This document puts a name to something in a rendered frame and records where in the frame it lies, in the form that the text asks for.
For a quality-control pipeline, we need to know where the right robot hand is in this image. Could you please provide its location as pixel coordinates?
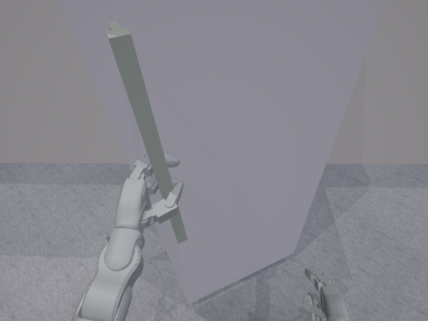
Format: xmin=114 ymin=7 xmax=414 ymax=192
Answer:
xmin=299 ymin=268 xmax=350 ymax=321

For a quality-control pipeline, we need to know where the fridge door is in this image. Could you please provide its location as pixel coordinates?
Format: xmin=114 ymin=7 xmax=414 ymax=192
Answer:
xmin=58 ymin=0 xmax=386 ymax=304

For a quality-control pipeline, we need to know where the left robot forearm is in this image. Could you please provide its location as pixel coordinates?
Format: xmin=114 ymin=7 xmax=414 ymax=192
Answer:
xmin=71 ymin=227 xmax=144 ymax=321

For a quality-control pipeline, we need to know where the handle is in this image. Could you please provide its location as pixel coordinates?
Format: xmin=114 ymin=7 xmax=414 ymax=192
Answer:
xmin=106 ymin=21 xmax=187 ymax=243

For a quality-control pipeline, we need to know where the left robot hand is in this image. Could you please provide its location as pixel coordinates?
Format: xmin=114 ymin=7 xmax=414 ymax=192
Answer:
xmin=114 ymin=150 xmax=183 ymax=233

